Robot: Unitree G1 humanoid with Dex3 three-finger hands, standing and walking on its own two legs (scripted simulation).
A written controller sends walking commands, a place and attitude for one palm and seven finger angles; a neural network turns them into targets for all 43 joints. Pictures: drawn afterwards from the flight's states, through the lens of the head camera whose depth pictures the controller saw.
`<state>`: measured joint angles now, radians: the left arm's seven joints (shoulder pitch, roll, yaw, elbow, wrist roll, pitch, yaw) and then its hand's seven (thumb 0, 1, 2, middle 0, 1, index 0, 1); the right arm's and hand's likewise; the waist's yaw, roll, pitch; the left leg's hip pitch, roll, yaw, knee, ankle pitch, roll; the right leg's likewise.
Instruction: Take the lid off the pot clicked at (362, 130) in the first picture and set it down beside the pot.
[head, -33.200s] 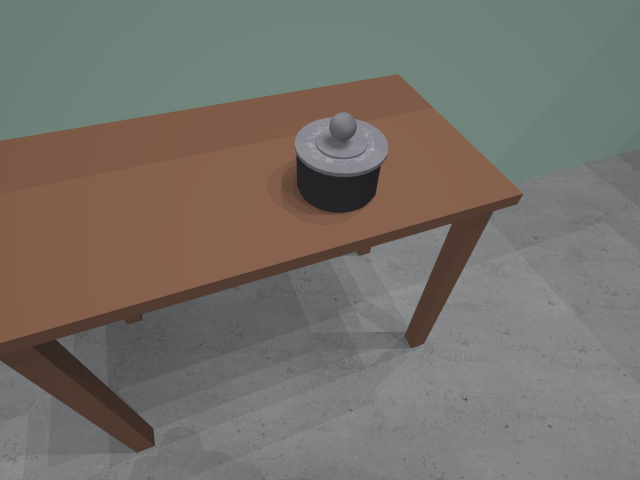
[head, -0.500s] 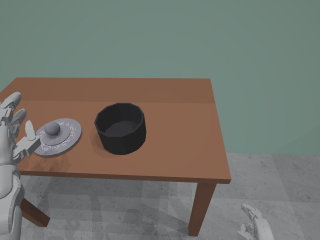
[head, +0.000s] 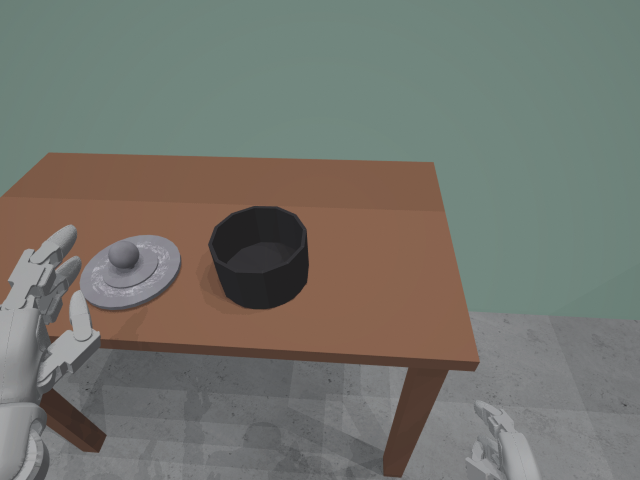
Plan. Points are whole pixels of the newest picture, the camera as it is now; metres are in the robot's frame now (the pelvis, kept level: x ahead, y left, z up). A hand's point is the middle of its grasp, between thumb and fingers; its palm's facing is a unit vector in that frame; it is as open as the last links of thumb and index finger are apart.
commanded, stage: draw the hand back to the body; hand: left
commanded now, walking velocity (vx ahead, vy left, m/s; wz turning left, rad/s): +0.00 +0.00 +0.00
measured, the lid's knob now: (124, 254) +0.44 +0.41 -0.01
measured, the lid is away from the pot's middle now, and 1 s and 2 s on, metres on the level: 0.24 0.24 0.24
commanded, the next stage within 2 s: step back with the hand held close in 0.22 s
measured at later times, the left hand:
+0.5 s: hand (73, 355) +0.18 +0.26 +0.15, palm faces +0.35 -0.85 -0.41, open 7.4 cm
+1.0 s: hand (30, 405) +0.13 +0.28 +0.14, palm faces +0.30 -0.83 -0.48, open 7.4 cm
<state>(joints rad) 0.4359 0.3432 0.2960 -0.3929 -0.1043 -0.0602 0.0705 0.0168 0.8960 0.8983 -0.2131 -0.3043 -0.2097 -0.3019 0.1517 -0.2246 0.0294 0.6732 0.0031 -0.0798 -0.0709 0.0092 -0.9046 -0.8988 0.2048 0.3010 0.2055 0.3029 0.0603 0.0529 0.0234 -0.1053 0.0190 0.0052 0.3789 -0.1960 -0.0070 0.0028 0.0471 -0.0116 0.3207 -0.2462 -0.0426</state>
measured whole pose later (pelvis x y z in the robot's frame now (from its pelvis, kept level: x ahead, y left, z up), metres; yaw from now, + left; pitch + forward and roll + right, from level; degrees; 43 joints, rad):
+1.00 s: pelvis -0.06 +0.04 -0.02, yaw +1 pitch +3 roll -2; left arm 0.66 0.41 0.36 -0.66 -0.08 -0.15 0.11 0.02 0.89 0.90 -0.22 -0.30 -0.21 -0.30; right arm 0.19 -0.21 0.01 0.52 0.04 -0.04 -0.09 0.01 -0.90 -0.90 0.21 0.30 0.21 0.30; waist 0.02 0.02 0.04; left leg -0.43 -0.02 0.00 0.57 -0.19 0.05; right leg -0.33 0.01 -0.03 0.54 -0.26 0.01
